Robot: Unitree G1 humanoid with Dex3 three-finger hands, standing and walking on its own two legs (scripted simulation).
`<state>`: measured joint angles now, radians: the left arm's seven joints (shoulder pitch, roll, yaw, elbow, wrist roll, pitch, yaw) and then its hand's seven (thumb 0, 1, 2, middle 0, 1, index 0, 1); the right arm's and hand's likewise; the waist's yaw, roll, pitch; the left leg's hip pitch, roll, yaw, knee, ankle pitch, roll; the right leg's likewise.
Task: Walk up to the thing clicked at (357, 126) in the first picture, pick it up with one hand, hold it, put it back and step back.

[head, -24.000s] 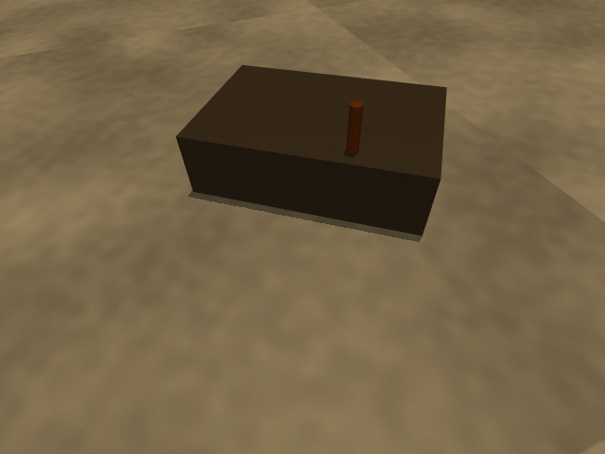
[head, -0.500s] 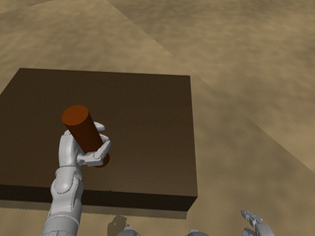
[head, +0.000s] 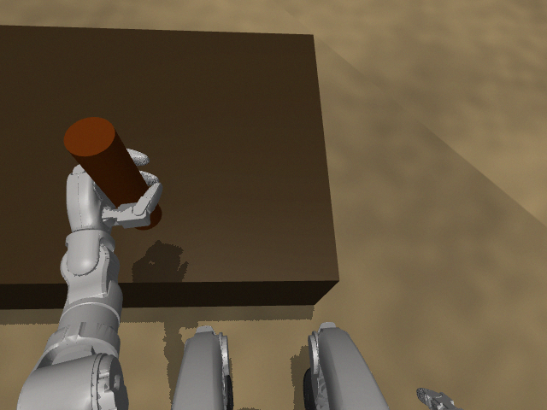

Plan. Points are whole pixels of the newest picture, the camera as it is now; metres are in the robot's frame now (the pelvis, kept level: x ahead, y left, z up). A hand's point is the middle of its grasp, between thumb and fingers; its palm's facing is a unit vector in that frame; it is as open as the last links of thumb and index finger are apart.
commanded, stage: crouch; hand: left
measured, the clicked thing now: (123, 184) +0.44 +0.20 +0.02
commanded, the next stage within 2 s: lower in 0.52 s
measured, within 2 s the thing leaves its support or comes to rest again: rests again in 1.58 s
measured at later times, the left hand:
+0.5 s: hand (146, 199) +0.45 +0.20 -0.06, palm faces +0.12 -0.99 -0.02, open 7.1 cm
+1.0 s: hand (159, 213) +0.46 +0.20 -0.13, palm faces +0.11 -0.99 -0.04, open 7.1 cm
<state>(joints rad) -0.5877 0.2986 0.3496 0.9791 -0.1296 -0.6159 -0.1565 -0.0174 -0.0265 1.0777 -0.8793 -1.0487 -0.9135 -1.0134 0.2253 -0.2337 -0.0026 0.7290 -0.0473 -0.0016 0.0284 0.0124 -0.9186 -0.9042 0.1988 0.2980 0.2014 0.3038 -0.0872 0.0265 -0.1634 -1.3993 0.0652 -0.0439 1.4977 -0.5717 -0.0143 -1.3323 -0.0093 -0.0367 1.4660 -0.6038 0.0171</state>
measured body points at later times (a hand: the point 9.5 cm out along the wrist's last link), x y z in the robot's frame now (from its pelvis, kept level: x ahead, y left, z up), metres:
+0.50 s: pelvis -0.01 +0.00 -0.06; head +0.16 +0.03 +0.36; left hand +0.44 +0.25 -0.06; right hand +0.08 -0.27 -0.18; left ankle +0.06 +0.13 -0.57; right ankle +0.04 -0.13 -0.57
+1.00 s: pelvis -0.02 +0.00 -0.12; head +0.17 +0.03 +0.29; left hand +0.45 +0.25 -0.13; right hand +0.06 -0.27 -0.25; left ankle +0.06 +0.13 -0.57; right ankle +0.04 -0.13 -0.57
